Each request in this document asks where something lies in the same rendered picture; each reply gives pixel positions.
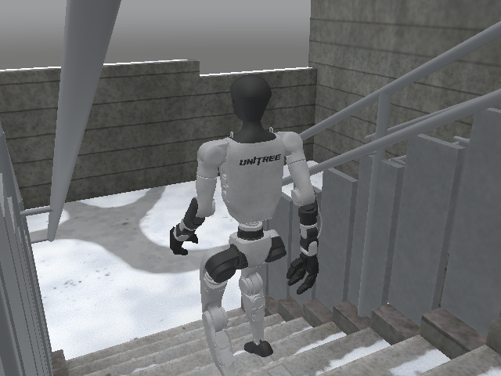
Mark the robot left shin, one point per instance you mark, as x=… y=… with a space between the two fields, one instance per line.
x=220 y=346

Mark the right robot upper arm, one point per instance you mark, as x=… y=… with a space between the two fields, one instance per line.
x=303 y=193

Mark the robot right forearm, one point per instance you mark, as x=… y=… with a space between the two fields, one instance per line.
x=308 y=228

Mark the robot left forearm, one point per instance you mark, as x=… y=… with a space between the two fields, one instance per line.
x=187 y=227

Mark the left robot hand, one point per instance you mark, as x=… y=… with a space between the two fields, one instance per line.
x=176 y=246

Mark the robot torso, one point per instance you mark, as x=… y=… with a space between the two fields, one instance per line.
x=251 y=181

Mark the right robot hand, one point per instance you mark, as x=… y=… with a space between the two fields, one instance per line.
x=298 y=269

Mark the left robot upper arm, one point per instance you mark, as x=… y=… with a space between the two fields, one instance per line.
x=210 y=156

